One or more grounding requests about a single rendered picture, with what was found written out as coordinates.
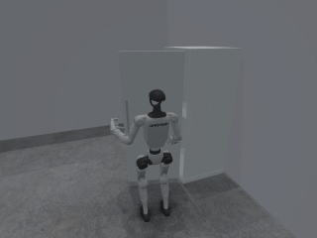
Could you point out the robot head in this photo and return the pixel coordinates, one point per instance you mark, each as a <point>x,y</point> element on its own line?
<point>158,96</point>

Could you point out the left robot forearm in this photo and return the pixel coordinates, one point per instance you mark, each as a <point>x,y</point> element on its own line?
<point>122,137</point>

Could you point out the right robot forearm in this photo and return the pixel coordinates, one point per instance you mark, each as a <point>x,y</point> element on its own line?
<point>174,142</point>

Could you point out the left robot upper arm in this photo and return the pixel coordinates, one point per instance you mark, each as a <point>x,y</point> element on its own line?
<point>138,122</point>

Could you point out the left robot hand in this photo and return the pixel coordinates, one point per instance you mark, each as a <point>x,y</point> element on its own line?
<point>112,123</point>

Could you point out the right robot hand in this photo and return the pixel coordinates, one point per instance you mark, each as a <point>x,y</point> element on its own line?
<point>168,141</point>

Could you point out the fridge door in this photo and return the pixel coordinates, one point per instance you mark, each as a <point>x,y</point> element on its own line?
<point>140,73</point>

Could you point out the left robot foot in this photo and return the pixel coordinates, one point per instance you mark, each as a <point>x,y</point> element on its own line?
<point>146,216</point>

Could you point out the handle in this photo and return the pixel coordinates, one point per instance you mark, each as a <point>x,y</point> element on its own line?
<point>127,115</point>

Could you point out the right robot upper arm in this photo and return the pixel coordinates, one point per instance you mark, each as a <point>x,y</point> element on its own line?
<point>175,126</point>

